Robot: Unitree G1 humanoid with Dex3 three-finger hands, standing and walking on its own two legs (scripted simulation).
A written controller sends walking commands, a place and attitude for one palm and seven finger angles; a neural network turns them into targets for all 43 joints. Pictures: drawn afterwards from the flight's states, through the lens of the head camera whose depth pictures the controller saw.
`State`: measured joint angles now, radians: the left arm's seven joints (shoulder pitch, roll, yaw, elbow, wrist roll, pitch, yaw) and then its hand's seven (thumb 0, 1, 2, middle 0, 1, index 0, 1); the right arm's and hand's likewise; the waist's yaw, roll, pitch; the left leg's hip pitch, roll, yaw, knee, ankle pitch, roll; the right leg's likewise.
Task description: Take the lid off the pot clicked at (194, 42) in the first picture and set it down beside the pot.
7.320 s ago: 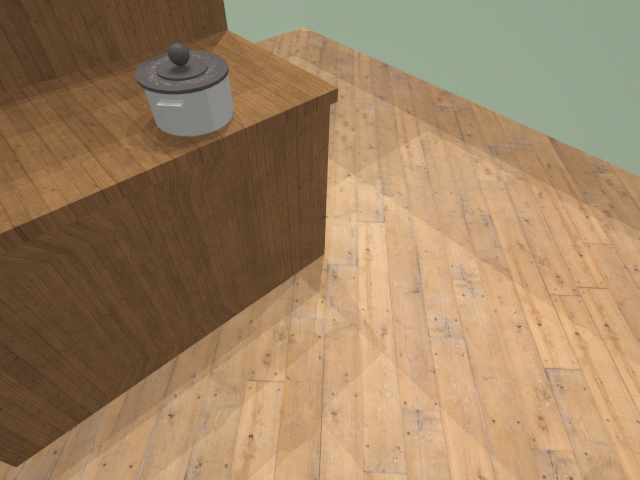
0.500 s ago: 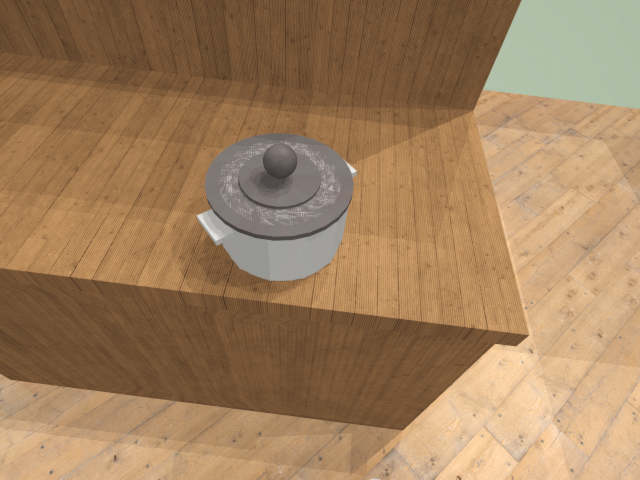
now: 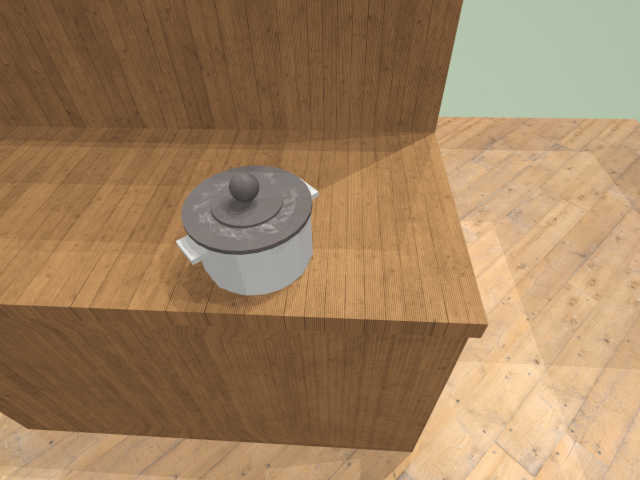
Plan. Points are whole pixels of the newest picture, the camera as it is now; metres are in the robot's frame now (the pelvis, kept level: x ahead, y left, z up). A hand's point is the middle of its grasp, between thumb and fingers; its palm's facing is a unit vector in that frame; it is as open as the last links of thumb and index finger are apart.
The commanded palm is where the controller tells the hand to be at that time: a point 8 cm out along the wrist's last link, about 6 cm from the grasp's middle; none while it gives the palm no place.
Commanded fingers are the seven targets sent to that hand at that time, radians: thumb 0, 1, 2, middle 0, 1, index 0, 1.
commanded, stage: come to a stop and stand still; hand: left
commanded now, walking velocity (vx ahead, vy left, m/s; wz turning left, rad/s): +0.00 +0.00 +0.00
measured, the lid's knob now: (244, 187) +0.49 +0.14 +0.12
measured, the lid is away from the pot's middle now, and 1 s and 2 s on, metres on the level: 0.00 0.00 0.00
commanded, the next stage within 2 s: look again from close up in 1.12 s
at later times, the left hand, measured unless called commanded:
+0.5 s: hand out of the picture -0.01 +0.14 -0.18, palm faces +0.08 -0.98 -0.16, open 7.4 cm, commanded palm none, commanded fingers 0.00 0.90 0.90 -0.20 -0.30 -0.20 -0.30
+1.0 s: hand out of the picture +0.01 +0.19 -0.18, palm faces +0.05 -0.98 -0.19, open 7.4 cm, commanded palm none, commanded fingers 0.00 0.90 0.90 -0.20 -0.30 -0.20 -0.30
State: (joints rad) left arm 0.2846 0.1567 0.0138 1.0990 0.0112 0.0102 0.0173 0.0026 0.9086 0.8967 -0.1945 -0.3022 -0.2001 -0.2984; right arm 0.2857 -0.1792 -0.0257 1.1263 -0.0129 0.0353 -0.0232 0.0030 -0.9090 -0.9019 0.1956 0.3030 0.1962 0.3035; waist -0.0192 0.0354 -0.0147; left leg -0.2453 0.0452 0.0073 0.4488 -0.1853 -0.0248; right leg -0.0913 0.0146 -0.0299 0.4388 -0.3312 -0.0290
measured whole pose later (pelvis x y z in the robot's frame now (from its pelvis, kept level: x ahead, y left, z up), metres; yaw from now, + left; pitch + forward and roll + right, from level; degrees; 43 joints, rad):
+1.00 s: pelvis +0.02 +0.01 +0.00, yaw +0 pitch -2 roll +1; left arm 0.29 0.16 0.02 1.14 0.01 0.00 0.03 0.00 0.91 0.90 -0.19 -0.30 -0.20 -0.30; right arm 0.23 -0.16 -0.01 1.15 -0.01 0.00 -0.04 0.01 -0.92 -0.90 0.20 0.30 0.20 0.30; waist 0.01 -0.02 0.03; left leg -0.20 0.02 0.02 0.45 -0.22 -0.02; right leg -0.03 -0.01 -0.02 0.41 -0.35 0.00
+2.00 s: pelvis +0.01 +0.03 -0.01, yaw -1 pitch +0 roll +0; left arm 0.31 0.19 -0.01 1.03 0.02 0.00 0.03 0.00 0.91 0.90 -0.20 -0.30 -0.20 -0.30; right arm 0.23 -0.16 0.00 1.03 0.00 -0.01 -0.02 0.00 -0.92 -0.90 0.20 0.30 0.20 0.30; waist 0.01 -0.03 0.04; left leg -0.29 0.02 0.03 0.55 -0.26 0.01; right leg -0.12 -0.02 -0.01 0.50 -0.38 0.02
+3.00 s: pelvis +0.00 +0.02 +0.00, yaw +0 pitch -3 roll +0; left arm 0.72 0.28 0.15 -0.25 -0.01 -0.05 0.07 0.01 0.90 0.90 -1.29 -1.50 -1.29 -1.49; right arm 0.22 -0.20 0.00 0.62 0.00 -0.14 -0.08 0.02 -0.90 -0.90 0.20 0.30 0.20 0.30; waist 0.05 0.04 0.01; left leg -0.20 0.02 0.03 0.45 -0.19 0.00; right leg -0.03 -0.02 -0.02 0.41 -0.32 0.01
